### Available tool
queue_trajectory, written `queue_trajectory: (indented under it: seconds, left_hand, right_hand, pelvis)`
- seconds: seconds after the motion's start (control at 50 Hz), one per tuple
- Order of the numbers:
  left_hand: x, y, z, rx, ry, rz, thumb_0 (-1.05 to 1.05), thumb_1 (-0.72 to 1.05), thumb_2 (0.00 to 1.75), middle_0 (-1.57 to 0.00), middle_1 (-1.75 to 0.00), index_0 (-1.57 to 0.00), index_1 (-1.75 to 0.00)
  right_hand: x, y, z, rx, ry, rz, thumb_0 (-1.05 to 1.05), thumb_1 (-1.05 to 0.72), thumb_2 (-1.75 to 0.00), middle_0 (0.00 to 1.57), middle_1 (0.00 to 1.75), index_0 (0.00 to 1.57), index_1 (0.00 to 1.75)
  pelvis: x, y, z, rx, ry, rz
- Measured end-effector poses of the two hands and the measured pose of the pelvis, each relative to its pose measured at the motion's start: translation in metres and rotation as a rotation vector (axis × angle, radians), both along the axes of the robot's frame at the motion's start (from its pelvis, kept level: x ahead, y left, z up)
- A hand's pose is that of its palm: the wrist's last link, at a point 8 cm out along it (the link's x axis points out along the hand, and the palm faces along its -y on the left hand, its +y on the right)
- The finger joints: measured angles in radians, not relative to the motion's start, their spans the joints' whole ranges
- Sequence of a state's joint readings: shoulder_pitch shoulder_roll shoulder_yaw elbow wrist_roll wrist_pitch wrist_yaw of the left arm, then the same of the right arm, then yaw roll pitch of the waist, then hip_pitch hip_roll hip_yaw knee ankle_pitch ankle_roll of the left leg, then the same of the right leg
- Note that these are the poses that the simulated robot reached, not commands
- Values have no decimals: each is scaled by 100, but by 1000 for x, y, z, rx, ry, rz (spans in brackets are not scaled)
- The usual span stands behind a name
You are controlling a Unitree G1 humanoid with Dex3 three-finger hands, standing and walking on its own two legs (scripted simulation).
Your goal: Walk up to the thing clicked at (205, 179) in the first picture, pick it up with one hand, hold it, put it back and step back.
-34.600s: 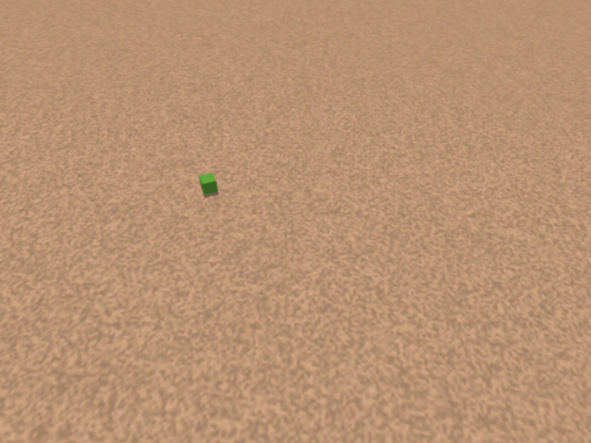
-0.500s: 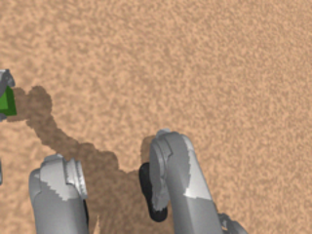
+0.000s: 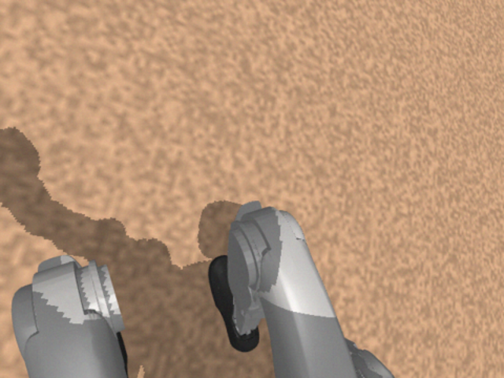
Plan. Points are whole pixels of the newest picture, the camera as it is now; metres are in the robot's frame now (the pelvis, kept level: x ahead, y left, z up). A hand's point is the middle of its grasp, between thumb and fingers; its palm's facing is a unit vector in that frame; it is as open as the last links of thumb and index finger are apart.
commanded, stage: rest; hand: left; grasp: from above
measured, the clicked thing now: out of the picture +0.47 +0.30 -0.25
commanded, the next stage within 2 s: open in 0.72 s
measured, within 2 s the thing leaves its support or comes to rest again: neither
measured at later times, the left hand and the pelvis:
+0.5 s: hand out of the picture +0.46 +0.30 -0.25, palm faces -0.47 -0.13 -0.87, open 10.4 cm; pelvis +0.00 +0.01 +0.00, yaw -2 degrees
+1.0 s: hand out of the picture +0.45 +0.30 -0.25, palm faces -0.48 -0.11 -0.87, open 10.5 cm; pelvis -0.01 +0.01 +0.00, yaw -3 degrees
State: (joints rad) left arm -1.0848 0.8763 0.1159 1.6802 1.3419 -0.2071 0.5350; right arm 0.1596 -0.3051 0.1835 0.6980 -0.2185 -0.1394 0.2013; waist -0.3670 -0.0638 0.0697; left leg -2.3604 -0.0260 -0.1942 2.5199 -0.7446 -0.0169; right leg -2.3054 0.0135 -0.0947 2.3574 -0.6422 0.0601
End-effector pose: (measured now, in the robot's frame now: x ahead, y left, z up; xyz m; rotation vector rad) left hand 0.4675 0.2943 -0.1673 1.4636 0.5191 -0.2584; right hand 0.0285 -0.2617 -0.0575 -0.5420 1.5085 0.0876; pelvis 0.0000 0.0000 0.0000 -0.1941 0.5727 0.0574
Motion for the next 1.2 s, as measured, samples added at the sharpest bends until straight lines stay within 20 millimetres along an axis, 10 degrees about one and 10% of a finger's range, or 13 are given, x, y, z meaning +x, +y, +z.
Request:
queue_trajectory:
  seconds: [0.9, 1.2]
  left_hand:
    - [-5, 11, -24, -6, 4, 15, -1, -17, 84, -55, -82, -63, -74]
    - [-3, 9, -25, 0, -7, 10, 0, -23, 81, -36, -83, -39, -81]
  right_hand:
    - [-6, 12, 15, 27, 7, 112, 0, -92, -90, 20, 30, 20, 30]
    - [-4, 13, 19, 29, -1, 131, 0, -91, -90, 20, 30, 20, 30]
  pelvis:
    - [-6, 6, -5, -46, -63, -20]
    - [-8, 6, -4, -51, -67, -22]
